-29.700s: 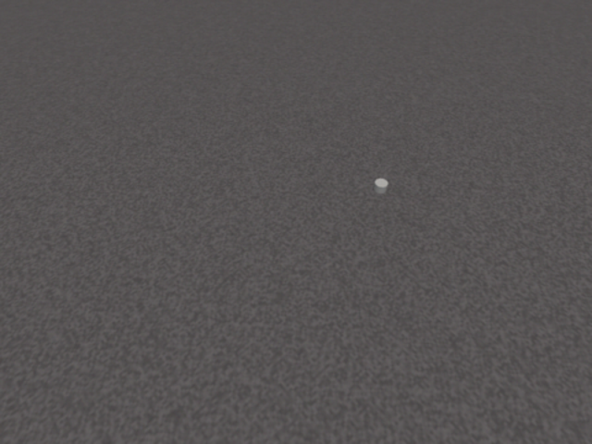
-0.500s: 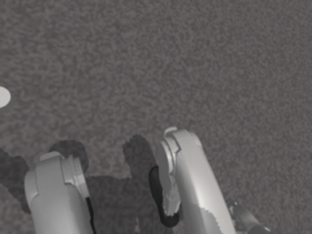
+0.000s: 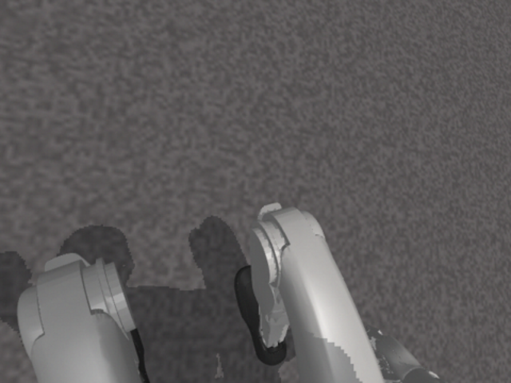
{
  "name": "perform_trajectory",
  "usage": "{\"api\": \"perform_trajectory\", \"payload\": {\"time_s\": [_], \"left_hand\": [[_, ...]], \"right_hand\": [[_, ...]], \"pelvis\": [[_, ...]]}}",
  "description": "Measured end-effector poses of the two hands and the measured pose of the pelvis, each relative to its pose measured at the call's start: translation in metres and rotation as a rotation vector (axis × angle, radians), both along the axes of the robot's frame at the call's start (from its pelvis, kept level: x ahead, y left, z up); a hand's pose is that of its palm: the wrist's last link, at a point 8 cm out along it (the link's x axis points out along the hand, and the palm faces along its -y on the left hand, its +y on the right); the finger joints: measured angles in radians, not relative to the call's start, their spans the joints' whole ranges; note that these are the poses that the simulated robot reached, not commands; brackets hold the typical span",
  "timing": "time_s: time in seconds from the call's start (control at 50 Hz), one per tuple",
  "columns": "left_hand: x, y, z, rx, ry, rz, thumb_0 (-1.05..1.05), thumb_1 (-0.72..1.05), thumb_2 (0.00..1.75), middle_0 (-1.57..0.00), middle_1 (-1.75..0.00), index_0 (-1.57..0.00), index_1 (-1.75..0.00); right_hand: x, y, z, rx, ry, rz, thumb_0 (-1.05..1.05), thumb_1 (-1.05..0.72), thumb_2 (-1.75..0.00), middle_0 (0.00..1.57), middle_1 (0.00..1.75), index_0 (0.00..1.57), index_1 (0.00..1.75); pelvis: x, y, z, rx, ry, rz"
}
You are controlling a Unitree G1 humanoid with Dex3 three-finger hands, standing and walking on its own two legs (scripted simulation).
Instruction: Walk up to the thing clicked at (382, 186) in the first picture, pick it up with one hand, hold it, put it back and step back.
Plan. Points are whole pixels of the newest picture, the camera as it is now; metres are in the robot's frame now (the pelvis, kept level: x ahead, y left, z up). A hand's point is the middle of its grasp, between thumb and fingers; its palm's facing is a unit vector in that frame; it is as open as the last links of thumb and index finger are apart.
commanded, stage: rise first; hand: left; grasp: from above
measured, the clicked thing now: out of the picture +0.48 +0.36 -0.29
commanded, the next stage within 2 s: none
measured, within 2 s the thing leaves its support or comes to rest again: neither
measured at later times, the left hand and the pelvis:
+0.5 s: hand out of the picture +0.44 +0.39 -0.17, palm faces -0.42 -0.12 -0.90, open 14.3 cm; pelvis +0.00 +0.00 +0.00, yaw +0 degrees
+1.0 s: hand out of the picture +0.44 +0.39 -0.17, palm faces -0.43 -0.12 -0.89, open 14.2 cm; pelvis +0.00 +0.00 +0.00, yaw +0 degrees
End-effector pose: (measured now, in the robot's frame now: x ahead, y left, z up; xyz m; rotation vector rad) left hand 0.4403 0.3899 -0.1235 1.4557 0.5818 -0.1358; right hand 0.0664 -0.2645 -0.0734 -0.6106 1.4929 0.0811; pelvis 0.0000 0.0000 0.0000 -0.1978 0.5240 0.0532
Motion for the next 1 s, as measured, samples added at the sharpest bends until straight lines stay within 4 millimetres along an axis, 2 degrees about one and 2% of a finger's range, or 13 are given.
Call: {"api": "perform_trajectory", "payload": {"time_s": [0.48, 1.0], "left_hand": [[0.0, 0.006, 0.006, 0.004, -0.007, -0.015, 0.0, -0.58, 1.05, -0.09, -1.01, -0.07, -1.02], [0.002, 0.004, 0.013, 0.006, 0.0, -0.019, 0.0, -0.56, 1.03, -0.1, -1.01, -0.08, -1.02]], "right_hand": [[0.008, 0.004, 0.005, 0.001, -0.02, 0.02, 0.0, -0.91, -0.91, 0.2, 0.29, 0.2, 0.3], [-0.003, 0.005, 0.007, 0.008, -0.02, -0.01, 0.0, -0.91, -0.9, 0.2, 0.29, 0.2, 0.3]], "pelvis": [[-0.001, 0.003, 0.002, -0.011, -0.002, 0.004], [-0.004, 0.003, 0.004, -0.009, -0.003, 0.006]]}}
